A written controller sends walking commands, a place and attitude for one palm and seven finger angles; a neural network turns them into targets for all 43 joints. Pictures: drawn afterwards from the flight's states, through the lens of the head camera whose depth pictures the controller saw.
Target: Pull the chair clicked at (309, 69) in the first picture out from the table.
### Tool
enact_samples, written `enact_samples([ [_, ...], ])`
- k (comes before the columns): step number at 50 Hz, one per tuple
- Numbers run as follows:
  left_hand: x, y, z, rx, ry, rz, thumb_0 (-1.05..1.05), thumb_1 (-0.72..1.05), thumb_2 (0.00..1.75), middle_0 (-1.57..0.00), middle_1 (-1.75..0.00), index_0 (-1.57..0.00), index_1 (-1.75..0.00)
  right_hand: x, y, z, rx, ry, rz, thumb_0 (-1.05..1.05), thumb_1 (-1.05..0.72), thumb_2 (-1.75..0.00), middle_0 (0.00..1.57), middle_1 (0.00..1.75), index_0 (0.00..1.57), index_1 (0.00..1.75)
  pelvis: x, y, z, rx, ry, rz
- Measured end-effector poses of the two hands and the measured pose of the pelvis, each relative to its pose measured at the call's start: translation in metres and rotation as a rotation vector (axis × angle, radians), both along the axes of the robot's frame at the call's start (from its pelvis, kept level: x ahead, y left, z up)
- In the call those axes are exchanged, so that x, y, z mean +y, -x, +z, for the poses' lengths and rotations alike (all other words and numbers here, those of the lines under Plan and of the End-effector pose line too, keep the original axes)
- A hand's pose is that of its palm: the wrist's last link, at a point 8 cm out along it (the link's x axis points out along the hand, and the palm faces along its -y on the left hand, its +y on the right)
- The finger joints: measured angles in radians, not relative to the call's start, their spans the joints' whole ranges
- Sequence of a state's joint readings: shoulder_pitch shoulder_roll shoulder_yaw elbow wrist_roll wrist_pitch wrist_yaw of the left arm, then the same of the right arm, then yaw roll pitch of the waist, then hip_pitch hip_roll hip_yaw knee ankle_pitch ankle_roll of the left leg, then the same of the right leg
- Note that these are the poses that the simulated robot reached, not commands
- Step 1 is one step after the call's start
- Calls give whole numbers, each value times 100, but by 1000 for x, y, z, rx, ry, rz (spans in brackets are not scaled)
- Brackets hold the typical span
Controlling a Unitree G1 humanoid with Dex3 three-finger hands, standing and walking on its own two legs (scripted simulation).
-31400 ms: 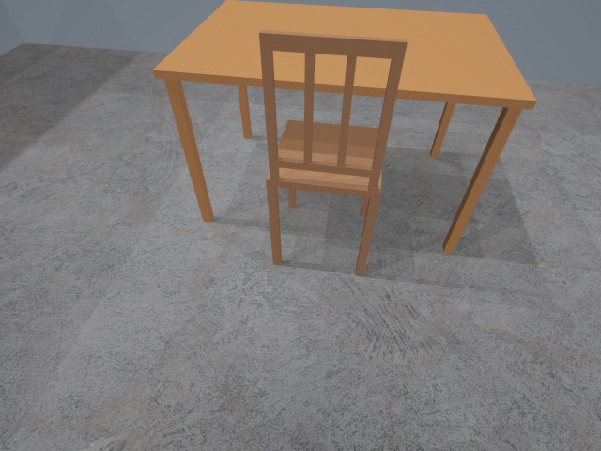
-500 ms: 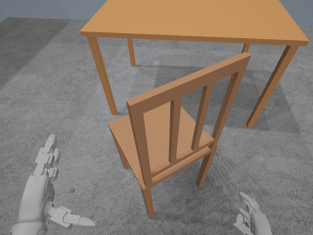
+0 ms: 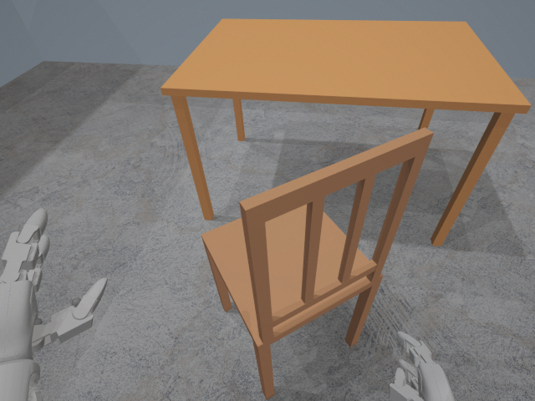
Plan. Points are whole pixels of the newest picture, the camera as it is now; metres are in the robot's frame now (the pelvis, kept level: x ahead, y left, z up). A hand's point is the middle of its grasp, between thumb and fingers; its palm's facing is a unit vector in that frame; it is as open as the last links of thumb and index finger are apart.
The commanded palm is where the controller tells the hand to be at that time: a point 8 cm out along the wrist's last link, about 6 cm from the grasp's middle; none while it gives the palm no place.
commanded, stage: draw the hand back to the body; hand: left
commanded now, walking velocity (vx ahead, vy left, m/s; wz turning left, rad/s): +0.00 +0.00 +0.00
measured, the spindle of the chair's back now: (310, 256) +0.40 -0.03 -0.05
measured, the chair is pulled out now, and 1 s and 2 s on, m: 0.48 0.48 0.48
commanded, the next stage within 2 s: step back with the hand held close in 0.48 s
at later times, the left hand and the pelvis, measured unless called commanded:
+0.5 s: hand (55, 288) +0.19 +0.26 +0.17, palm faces +0.48 -0.77 -0.42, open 7.5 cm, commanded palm +0.14 +0.30 +0.18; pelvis +0.00 +0.00 +0.00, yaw -1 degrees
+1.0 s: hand (59, 303) +0.17 +0.25 +0.15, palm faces +0.35 -0.76 -0.55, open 7.4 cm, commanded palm +0.11 +0.30 +0.18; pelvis -0.03 +0.00 +0.00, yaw -2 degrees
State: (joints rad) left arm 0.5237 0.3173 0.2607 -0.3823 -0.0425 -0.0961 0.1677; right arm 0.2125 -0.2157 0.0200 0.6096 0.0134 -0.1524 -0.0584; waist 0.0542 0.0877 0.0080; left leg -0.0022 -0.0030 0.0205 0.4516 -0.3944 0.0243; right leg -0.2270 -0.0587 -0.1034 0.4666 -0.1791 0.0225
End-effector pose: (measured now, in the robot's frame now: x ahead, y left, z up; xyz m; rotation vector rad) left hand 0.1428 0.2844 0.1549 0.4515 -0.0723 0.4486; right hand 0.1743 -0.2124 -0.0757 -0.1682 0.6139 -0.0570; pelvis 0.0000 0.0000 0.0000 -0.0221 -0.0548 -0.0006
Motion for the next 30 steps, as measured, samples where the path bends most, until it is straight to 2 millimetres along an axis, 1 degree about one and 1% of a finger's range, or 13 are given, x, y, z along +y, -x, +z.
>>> enact_samples([
  [7, 17, 4, 35, -106, -93, 40, 0, 65, 78, -18, -25, -18, -25, -4, 8, -4, 28, 12, -8, 2, -90, -90, 20, 30, 20, 30, 2, 0, 1, -16, 2, -4],
  [9, 20, 4, 40, -130, -104, 52, 0, 71, 81, -19, -26, -19, -26, -6, 11, -6, 39, 11, -16, 2, -90, -90, 20, 30, 20, 30, 2, 0, 1, -17, 1, -5],
  [11, 21, 4, 38, -130, -95, 57, 0, 76, 84, -19, -27, -19, -27, -8, 13, -7, 51, 10, -25, 2, -90, -90, 20, 30, 20, 30, 3, 1, 1, -16, -1, -7],
  [16, 16, -1, 16, -61, -37, 41, 1, 84, 88, -20, -29, -20, -29, -14, 21, -10, 76, 20, -39, 2, -91, -90, 20, 30, 20, 30, 2, 4, 2, -12, -4, -13],
  [18, 13, -2, 13, -44, -29, 28, 1, 86, 88, -20, -29, -20, -29, -16, 23, -10, 80, 28, -40, 2, -91, -90, 20, 30, 20, 30, 1, 4, 2, -11, -3, -13],
  [21, 9, 0, 16, -50, -39, 12, 1, 87, 89, -21, -30, -21, -29, -18, 24, -8, 76, 34, -42, 2, -91, -90, 20, 30, 20, 30, 0, 3, 2, -13, -1, -13],
  [26, 9, 2, 30, -103, -77, 13, 1, 88, 90, -21, -30, -21, -30, -18, 21, -6, 55, 29, -45, 2, -91, -90, 20, 30, 20, 30, -1, 2, 2, -22, 1, -14],
  [30, 12, 2, 30, -110, -73, 29, 1, 88, 90, -21, -30, -21, -30, -17, 17, -5, 45, 18, -49, 2, -91, -90, 20, 30, 20, 30, -2, 4, 2, -23, -2, -17],
])
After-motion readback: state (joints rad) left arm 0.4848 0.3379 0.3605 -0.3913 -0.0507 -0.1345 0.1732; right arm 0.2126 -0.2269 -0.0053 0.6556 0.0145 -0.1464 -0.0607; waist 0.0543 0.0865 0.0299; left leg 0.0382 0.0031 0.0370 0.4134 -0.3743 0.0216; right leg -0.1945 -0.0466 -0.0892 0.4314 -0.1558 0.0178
